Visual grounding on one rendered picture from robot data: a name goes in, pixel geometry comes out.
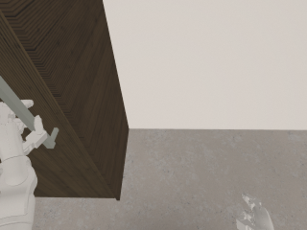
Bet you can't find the wardrobe door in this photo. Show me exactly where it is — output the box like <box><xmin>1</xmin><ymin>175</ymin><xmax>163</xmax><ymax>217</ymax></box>
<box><xmin>0</xmin><ymin>10</ymin><xmax>115</xmax><ymax>198</ymax></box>

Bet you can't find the handle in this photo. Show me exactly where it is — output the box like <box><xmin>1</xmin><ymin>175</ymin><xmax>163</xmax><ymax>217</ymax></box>
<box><xmin>0</xmin><ymin>76</ymin><xmax>59</xmax><ymax>149</ymax></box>

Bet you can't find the robot left forearm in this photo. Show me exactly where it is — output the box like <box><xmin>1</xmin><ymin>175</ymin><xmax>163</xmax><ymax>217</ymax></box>
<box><xmin>0</xmin><ymin>155</ymin><xmax>37</xmax><ymax>230</ymax></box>

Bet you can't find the right robot hand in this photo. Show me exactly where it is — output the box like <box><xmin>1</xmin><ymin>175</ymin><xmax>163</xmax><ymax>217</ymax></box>
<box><xmin>236</xmin><ymin>192</ymin><xmax>274</xmax><ymax>230</ymax></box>

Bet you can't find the left robot hand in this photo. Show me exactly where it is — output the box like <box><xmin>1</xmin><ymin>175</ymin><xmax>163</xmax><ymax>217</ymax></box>
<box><xmin>0</xmin><ymin>100</ymin><xmax>48</xmax><ymax>162</ymax></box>

